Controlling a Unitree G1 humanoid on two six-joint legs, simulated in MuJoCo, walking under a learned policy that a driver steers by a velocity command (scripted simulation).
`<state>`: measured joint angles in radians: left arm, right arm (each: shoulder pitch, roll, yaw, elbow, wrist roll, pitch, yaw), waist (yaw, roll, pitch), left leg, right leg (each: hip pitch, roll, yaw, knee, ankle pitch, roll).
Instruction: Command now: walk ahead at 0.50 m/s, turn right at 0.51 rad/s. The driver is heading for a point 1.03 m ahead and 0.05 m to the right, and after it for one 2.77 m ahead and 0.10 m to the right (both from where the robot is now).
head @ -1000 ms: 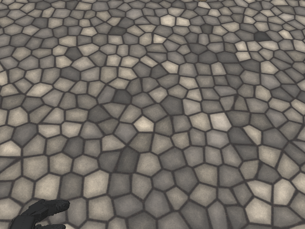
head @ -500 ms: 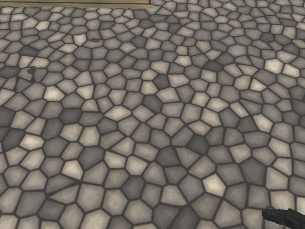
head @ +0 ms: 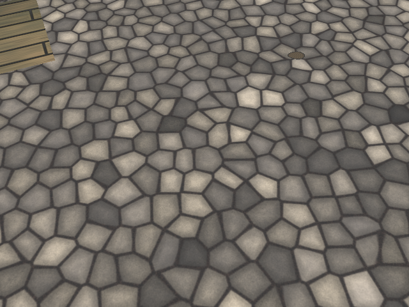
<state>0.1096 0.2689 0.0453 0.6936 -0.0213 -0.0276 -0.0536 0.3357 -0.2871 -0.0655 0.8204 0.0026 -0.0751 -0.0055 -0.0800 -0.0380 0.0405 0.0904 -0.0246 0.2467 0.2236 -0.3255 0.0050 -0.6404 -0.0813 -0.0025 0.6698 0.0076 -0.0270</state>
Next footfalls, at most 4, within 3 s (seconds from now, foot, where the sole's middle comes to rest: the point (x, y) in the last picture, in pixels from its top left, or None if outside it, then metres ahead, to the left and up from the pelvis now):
0.10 right None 0.23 -0.11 -0.77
0.54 left None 0.45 0.05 -0.77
0.90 right None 0.36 -0.17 -0.77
1.32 left None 0.33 0.09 -0.77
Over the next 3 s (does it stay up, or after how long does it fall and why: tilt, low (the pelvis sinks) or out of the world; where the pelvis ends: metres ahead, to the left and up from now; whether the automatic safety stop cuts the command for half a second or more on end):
stays up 0.93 -0.14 0.01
